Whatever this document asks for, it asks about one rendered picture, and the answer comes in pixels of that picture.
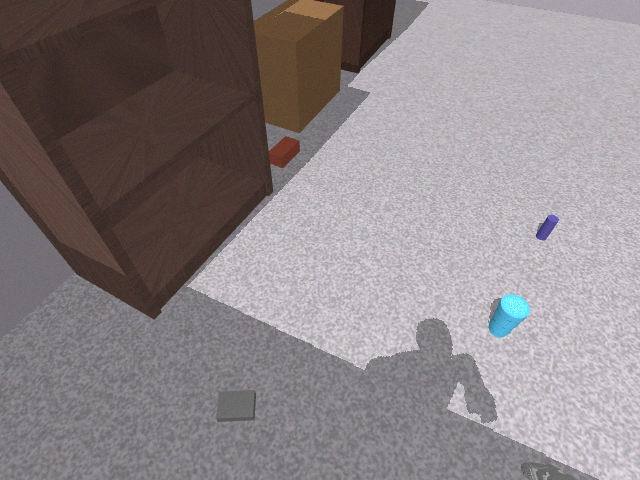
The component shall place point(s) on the right robot hand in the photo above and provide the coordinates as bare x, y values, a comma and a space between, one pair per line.
537, 471

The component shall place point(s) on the bookshelf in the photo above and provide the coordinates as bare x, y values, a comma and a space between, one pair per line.
367, 24
132, 132

